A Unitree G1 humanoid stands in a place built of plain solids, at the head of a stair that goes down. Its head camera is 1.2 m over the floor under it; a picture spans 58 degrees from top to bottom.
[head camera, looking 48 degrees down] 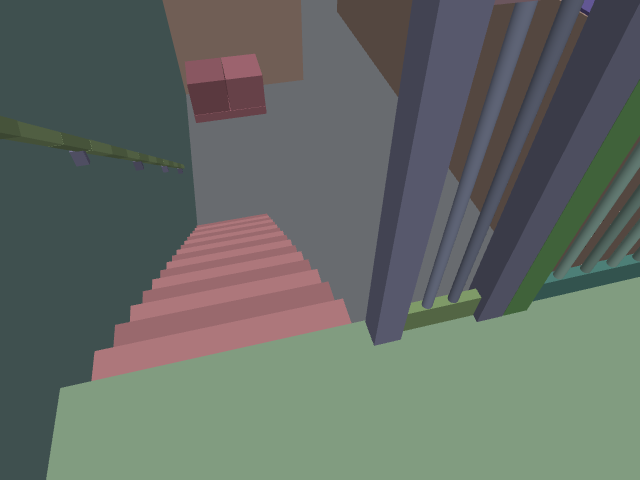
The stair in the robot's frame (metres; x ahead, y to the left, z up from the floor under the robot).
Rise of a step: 0.17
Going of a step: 0.21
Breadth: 0.90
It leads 14 degrees to the left of straight ahead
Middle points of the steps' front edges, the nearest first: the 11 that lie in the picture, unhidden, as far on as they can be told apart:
0.62 0.30 0.00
0.83 0.35 -0.17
1.03 0.40 -0.34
1.23 0.45 -0.51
1.44 0.50 -0.68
1.64 0.55 -0.85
1.84 0.60 -1.02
2.05 0.65 -1.19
2.25 0.71 -1.36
2.46 0.76 -1.53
2.66 0.81 -1.70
